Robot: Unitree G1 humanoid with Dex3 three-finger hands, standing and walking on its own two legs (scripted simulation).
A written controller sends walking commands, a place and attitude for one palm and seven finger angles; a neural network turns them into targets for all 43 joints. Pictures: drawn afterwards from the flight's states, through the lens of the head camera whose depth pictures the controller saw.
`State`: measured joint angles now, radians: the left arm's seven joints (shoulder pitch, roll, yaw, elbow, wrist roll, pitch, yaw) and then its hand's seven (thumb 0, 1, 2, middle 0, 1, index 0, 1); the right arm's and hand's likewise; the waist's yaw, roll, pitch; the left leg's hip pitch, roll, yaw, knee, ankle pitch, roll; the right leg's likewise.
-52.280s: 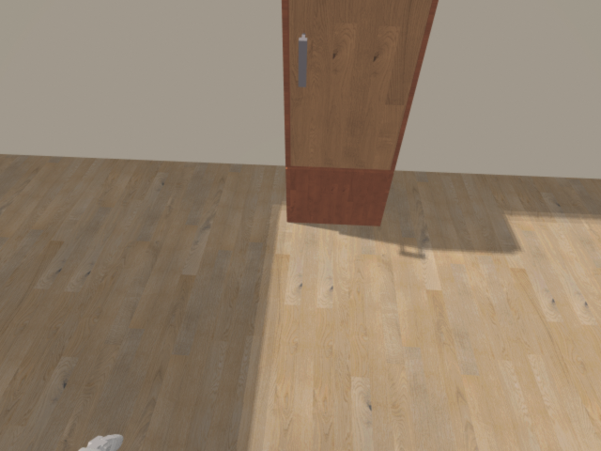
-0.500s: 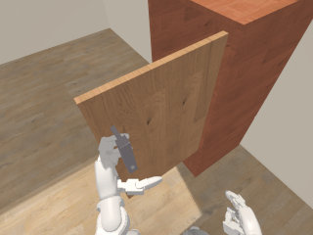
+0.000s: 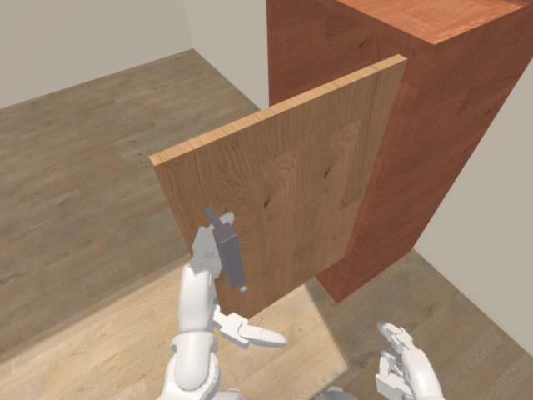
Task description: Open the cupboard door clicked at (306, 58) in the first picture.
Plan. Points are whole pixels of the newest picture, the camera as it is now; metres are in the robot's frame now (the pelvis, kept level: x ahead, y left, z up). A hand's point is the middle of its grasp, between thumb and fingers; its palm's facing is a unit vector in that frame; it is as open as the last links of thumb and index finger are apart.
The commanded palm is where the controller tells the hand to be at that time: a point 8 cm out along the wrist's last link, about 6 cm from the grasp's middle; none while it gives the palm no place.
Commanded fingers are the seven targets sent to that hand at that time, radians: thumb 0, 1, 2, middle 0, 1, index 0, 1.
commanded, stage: slide the hand sideways off the handle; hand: left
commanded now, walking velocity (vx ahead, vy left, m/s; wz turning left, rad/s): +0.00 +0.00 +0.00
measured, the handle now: (223, 247) +0.32 +0.09 +0.06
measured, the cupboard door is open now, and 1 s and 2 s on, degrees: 90 94 94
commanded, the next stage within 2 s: draw the hand back to the body in 1.10 s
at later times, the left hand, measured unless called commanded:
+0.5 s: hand (233, 320) +0.21 +0.06 +0.07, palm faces -0.13 -0.99 -0.01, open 16.1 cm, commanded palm +0.19 +0.12 +0.06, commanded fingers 0.00 -0.50 0.30 -0.15 -0.30 -0.15 -0.30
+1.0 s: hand (179, 348) +0.18 +0.12 +0.06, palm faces -0.06 -1.00 -0.04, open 16.1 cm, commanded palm +0.14 +0.19 +0.06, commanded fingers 0.00 -0.50 0.30 -0.15 -0.30 -0.15 -0.30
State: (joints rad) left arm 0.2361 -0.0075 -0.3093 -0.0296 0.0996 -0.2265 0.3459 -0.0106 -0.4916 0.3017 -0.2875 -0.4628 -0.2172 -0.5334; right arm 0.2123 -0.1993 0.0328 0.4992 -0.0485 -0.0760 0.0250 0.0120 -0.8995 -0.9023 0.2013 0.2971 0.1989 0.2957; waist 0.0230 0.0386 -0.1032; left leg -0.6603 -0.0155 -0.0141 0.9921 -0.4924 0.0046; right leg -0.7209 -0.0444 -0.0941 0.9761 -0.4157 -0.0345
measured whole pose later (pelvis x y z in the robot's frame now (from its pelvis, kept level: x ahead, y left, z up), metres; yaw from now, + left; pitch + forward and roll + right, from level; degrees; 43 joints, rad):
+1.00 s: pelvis +0.01 +0.00 -0.02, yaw -1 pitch +12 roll -1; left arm 0.71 0.16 -0.05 -0.37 -0.15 -0.32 -0.15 -0.01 -0.49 0.30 -0.17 -0.31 -0.19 -0.32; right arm 0.26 -0.22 0.00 0.36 0.02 -0.08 -0.03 0.01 -0.90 -0.90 0.20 0.30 0.20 0.30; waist 0.03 0.03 -0.13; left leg -0.76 0.01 -0.01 1.13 -0.58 0.00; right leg -0.83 -0.03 -0.09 1.10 -0.49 -0.04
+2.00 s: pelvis +0.03 +0.03 +0.04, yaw -2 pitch +1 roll -2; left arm 0.67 0.32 0.13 -0.54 -0.03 0.00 0.11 -0.01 -0.09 0.48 -0.17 -0.31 -0.17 -0.30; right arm 0.29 -0.22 0.07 0.49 0.02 -0.13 -0.10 0.01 -0.90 -0.90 0.20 0.30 0.20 0.30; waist 0.06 0.06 -0.07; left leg -0.32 -0.02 0.01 0.74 -0.45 0.04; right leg -0.37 -0.03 -0.06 0.69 -0.34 0.02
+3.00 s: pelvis +0.02 +0.01 +0.06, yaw -2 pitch -4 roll -1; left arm 0.43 0.36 0.38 -0.37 -0.05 -0.10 0.11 0.02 0.89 0.90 -0.21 -0.31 -0.21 -0.30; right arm 0.18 -0.23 0.04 0.63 0.00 -0.09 -0.08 0.01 -0.90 -0.90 0.20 0.30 0.20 0.30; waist 0.05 0.06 0.04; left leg -0.07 0.01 0.01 0.43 -0.28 0.02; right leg -0.13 0.00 -0.06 0.39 -0.18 -0.01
